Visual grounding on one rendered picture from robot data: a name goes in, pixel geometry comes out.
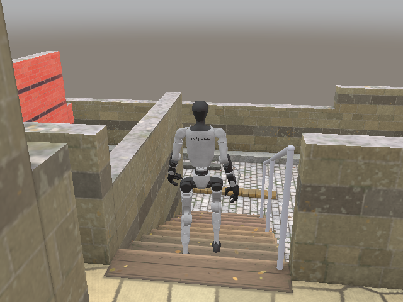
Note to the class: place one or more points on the stairs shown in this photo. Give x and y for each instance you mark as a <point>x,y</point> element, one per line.
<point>240,235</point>

